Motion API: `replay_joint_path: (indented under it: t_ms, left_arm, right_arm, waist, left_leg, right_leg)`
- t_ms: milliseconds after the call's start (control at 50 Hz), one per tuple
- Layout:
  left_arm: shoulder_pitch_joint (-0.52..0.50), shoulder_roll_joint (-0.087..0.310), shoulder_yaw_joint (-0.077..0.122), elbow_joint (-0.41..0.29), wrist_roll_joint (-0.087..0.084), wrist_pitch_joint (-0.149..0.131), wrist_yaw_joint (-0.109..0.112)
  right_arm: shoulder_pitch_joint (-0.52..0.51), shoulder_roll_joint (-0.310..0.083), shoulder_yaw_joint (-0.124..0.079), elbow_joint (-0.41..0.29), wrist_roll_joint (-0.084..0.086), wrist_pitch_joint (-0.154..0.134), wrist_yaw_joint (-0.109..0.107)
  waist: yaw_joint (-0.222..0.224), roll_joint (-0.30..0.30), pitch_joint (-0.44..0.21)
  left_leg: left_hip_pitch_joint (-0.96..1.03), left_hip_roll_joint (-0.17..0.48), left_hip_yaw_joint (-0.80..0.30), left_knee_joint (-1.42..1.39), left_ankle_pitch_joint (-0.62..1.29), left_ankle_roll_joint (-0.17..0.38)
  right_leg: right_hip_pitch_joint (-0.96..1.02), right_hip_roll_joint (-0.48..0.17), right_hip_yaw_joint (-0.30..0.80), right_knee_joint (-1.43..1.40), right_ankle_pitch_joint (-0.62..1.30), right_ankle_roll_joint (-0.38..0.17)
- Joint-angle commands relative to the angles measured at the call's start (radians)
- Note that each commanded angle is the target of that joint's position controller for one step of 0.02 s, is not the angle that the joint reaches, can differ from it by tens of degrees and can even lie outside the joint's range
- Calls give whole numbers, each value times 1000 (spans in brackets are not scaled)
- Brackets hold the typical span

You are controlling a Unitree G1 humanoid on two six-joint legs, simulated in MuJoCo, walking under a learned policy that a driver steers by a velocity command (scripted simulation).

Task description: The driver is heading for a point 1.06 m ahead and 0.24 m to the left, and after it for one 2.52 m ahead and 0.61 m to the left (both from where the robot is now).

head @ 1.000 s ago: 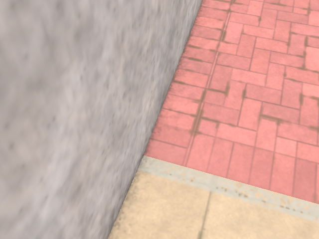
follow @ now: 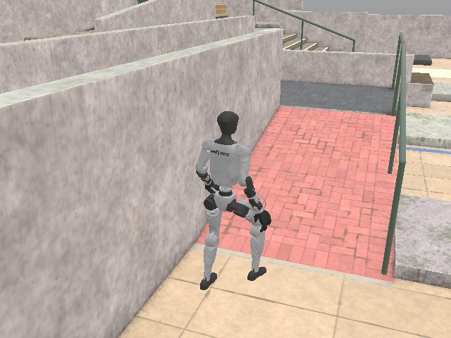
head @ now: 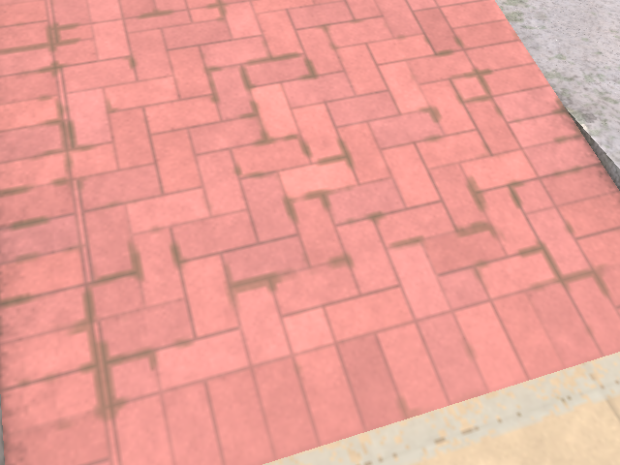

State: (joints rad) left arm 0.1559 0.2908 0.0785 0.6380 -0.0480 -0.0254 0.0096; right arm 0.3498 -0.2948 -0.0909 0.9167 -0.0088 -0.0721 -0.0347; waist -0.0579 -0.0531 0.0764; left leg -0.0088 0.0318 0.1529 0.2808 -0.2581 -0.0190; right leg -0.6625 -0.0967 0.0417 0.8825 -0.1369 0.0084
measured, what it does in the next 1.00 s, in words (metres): walks ahead, turning left: right foot, then left foot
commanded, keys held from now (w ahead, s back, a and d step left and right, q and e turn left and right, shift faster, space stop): no key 0.18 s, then q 0.82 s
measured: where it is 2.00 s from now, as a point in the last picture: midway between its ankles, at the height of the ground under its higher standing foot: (245, 441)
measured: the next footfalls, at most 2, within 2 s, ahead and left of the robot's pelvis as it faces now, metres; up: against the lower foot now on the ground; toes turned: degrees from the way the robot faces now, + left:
right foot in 0.14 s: +0.25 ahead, -0.16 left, +0.00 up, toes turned -5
left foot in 0.78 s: +0.18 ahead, +0.06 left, +0.00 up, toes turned +17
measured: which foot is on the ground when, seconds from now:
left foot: down 0.00-0.14, up 0.16-0.76, down 0.78-1.00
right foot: up 0.00-0.12, down 0.14-0.78, up 0.80-1.00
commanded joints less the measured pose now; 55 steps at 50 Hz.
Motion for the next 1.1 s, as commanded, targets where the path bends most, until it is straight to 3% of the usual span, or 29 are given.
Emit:
replay_joint_path:
  t_ms: [20,80,120,140,160,180,200,220,240,280,320,380,460,520,580,700,740,760,780,800,820,840,860,900,920,940,960,1000,1100]
  left_arm:
    - [-12,-5,-4,-93,1,2,-27]
    - [-33,46,9,-115,11,10,-40]
    - [173,118,47,-41,28,1,-35]
    - [256,189,68,-18,33,1,-17]
    - [211,279,61,-46,70,0,-7]
    - [213,194,32,-70,75,-6,-23]
    - [163,120,9,-47,65,-10,-34]
    - [99,78,-4,-33,42,-18,-36]
    - [53,48,-15,-7,48,-22,-35]
    - [-1,49,-12,15,80,-35,-34]
    - [-36,49,-9,27,88,-47,-21]
    - [-25,99,9,44,70,-29,18]
    - [-6,105,12,76,54,-1,54]
    - [-38,91,10,82,61,6,55]
    - [-45,110,16,98,58,18,53]
    - [-64,168,32,106,50,34,45]
    - [-81,176,35,110,39,41,37]
    - [-62,172,37,121,33,42,33]
    - [-20,143,33,142,32,41,27]
    - [-38,89,19,114,72,35,19]
    - [-131,77,14,65,81,30,23]
    - [-160,110,24,63,68,32,22]
    - [-144,115,28,70,48,34,22]
    - [-101,137,37,102,57,35,36]
    - [-93,137,38,106,73,29,37]
    - [-76,128,37,105,73,27,37]
    - [-73,116,34,109,65,22,38]
    - [-108,112,33,79,53,23,44]
    - [-118,105,26,54,46,23,32]
  right_arm:
    - [-98,-183,-32,-84,20,-9,-6]
    - [-90,-204,-40,-89,53,-7,-1]
    - [-91,-184,-30,-82,51,-1,5]
    - [-57,-143,-16,-93,27,-2,8]
    - [112,-20,32,-115,-20,-3,25]
    - [170,-98,24,-53,23,-3,39]
    - [67,-127,14,-54,61,11,43]
    - [-1,-83,28,-74,48,24,34]
    - [-62,-72,33,-76,35,35,27]
    - [-13,-63,34,-48,28,62,25]
    - [2,-58,36,-40,17,70,17]
    - [-75,-69,33,-69,11,82,3]
    - [-148,-85,12,-112,19,95,-9]
    - [-157,-69,5,-121,21,97,-9]
    - [-183,-43,11,-142,21,94,4]
    - [-190,-68,2,-180,33,102,49]
    - [-158,-71,-1,-179,29,112,66]
    - [-121,-89,-11,-171,27,113,63]
    - [-87,-139,-28,-166,20,114,51]
    - [-46,-256,-57,-179,17,114,26]
    - [-70,-297,-56,-209,-19,96,28]
    - [-89,-258,-50,-217,-25,69,38]
    - [-138,-240,-46,-222,-12,50,36]
    - [-216,-179,-31,-241,26,48,26]
    - [-225,-182,-26,-246,18,55,19]
    - [-198,-175,-24,-245,19,56,16]
    - [-179,-167,-21,-239,9,60,11]
    - [-154,-184,-24,-237,12,62,9]
    - [-162,-204,-31,-256,18,72,6]
  waist:
    - [52,166,-27]
    - [72,157,-39]
    - [173,103,-152]
    - [204,-34,-206]
    - [61,-347,-368]
    - [101,-238,-596]
    - [101,-106,-455]
    - [75,-21,-319]
    - [57,21,-229]
    - [2,-20,-201]
    - [-10,-41,-192]
    - [26,-35,-159]
    - [39,-33,-71]
    - [46,-15,-74]
    - [60,-6,-87]
    - [55,-29,-139]
    - [28,-32,-156]
    - [15,-26,-157]
    - [11,34,-144]
    - [30,281,-151]
    - [7,338,-142]
    - [-3,198,-176]
    - [33,181,-160]
    - [69,145,-149]
    - [77,149,-160]
    - [81,156,-181]
    - [70,161,-188]
    - [54,169,-170]
    - [36,209,-153]
  left_leg:
    - [-136,203,-4,-35,665,127]
    - [-65,242,-14,7,542,104]
    - [-105,177,13,275,590,78]
    - [-243,101,31,499,385,27]
    - [-514,-36,-24,931,-437,-46]
    - [-476,-43,-246,1074,-458,-44]
    - [-538,4,-242,1087,-390,-37]
    - [-568,52,-221,1007,-321,-29]
    - [-532,78,-247,911,-257,-32]
    - [-342,82,-242,797,-169,-35]
    - [-277,62,-225,697,-169,-46]
    - [-342,45,-201,662,-161,-55]
    - [-494,58,-205,754,-162,-61]
    - [-522,69,-197,732,-148,-65]
    - [-492,71,-166,645,-163,-61]
    - [-382,47,-102,460,-150,-30]
    - [-307,18,-59,316,-64,8]
    - [-240,-3,-45,205,47,39]
    - [-156,10,-123,105,200,87]
    - [-1,231,-431,96,593,186]
    - [-14,380,-661,73,721,377]
    - [-20,347,-596,61,669,388]
    - [-21,286,-510,64,614,330]
    - [-39,226,-444,73,564,255]
    - [-71,209,-432,79,622,247]
    - [-55,207,-431,87,655,254]
    - [-35,196,-414,87,636,253]
    - [-15,187,-443,91,557,257]
    - [-102,160,-513,68,220,249]
  right_leg:
    - [182,18,-51,-126,130,-8]
    - [254,38,-53,-247,118,-71]
    - [523,116,-94,-318,175,-109]
    - [711,58,-14,-329,547,-133]
    - [959,-250,393,-320,903,-337]
    - [933,-318,590,-461,649,-420]
    - [831,-272,461,-507,455,-369]
    - [721,-225,357,-517,331,-302]
    - [600,-185,268,-530,345,-259]
    - [436,-141,136,-575,446,-244]
    - [396,-128,54,-597,473,-265]
    - [438,-168,72,-649,219,-293]
    - [467,-223,110,-733,-141,-283]
    - [531,-221,56,-729,-98,-279]
    - [572,-214,-6,-709,-44,-282]
    - [622,-254,-77,-622,198,-269]
    - [613,-238,-134,-545,264,-227]
    - [581,-208,-172,-483,225,-172]
    - [497,-151,-217,-370,117,-93]
    - [237,-35,-297,-101,-205,9]
    - [35,98,-162,129,-551,63]
    - [10,89,-34,256,-534,54]
    - [-14,74,-1,275,-434,38]
    - [-12,56,20,239,-312,42]
    - [39,71,21,250,-284,58]
    - [48,85,24,259,-266,69]
    - [44,90,22,228,-252,76]
    - [31,107,22,136,-217,87]
    - [140,132,33,-75,-179,90]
